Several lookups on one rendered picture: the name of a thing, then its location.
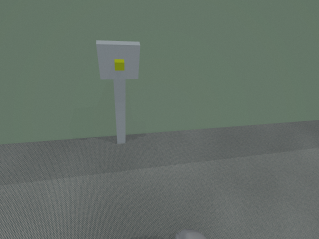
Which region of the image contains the panel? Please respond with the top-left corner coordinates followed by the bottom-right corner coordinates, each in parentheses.
top-left (96, 40), bottom-right (140, 144)

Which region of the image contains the robot right thigh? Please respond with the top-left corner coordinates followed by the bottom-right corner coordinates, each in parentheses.
top-left (175, 229), bottom-right (207, 239)

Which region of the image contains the button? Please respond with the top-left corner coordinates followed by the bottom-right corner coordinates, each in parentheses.
top-left (114, 59), bottom-right (125, 71)

